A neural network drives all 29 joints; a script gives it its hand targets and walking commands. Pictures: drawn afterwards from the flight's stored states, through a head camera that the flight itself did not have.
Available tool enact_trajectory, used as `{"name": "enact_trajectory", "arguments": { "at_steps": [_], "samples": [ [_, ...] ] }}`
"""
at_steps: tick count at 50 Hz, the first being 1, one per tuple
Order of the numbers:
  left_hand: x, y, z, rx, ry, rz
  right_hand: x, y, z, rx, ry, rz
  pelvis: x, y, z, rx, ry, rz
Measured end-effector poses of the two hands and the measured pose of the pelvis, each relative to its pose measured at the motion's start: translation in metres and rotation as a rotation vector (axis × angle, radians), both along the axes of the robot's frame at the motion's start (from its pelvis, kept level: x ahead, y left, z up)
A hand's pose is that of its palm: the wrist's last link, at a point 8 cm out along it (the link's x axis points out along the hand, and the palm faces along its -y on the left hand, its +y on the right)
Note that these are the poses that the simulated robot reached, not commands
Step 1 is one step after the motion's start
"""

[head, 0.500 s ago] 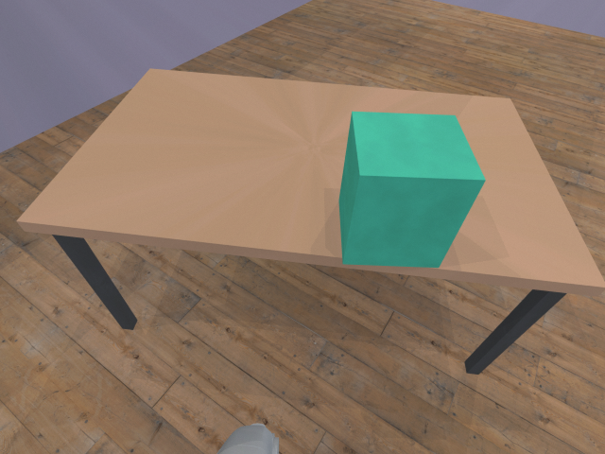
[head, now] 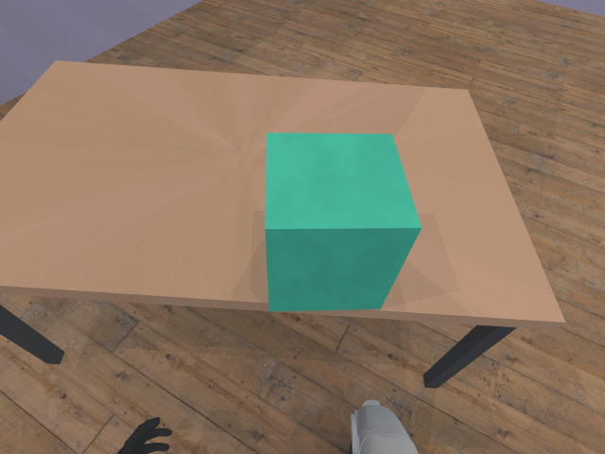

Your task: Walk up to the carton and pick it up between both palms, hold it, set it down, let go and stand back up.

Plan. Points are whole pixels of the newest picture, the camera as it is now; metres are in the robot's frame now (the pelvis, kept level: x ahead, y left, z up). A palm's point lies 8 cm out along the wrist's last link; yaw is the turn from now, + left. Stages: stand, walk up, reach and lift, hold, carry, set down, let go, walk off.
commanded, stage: walk up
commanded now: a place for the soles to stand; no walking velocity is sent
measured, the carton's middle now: (327, 227) +0.47 -0.05 -0.03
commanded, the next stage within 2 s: reach and lift in 1.82 s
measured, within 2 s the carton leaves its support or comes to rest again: neither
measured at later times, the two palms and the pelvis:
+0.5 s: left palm out of the picture +0.06 +0.14 -0.12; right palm out of the picture +0.10 -0.37 -0.13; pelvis +0.02 -0.11 +0.00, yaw +5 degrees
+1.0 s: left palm out of the picture +0.03 +0.16 -0.12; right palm out of the picture +0.04 -0.30 -0.13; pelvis +0.00 -0.07 +0.01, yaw +4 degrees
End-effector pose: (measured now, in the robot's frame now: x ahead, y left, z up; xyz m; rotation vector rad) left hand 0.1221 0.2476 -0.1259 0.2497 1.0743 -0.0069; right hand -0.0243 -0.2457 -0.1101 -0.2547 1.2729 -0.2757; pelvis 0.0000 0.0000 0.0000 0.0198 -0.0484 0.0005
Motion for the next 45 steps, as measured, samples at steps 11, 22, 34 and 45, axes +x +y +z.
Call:
{"name": "enact_trajectory", "arguments": {
  "at_steps": [11, 22, 34, 45],
  "samples": [
    [-0.015, -0.090, 0.010, 0.041, 0.056, 0.168, 0.124, -0.097, -0.025, 0.055, -0.146, 0.111, 0.022, -0.080, -0.005, 0.017, -0.018, 0.001],
    [-0.051, -0.109, 0.005, 0.074, 0.035, 0.250, 0.126, -0.123, -0.018, 0.052, -0.075, 0.189, 0.023, -0.112, -0.003, -0.023, -0.008, 0.065],
    [-0.101, -0.072, -0.005, 0.064, 0.123, 0.263, 0.066, -0.092, -0.012, 0.080, -0.008, 0.137, -0.007, -0.085, 0.000, -0.008, 0.007, 0.106],
    [-0.109, -0.075, -0.008, 0.030, 0.174, 0.202, 0.046, -0.056, -0.011, 0.115, 0.024, 0.115, 0.002, -0.074, 0.006, -0.010, 0.035, 0.081]
  ]
}}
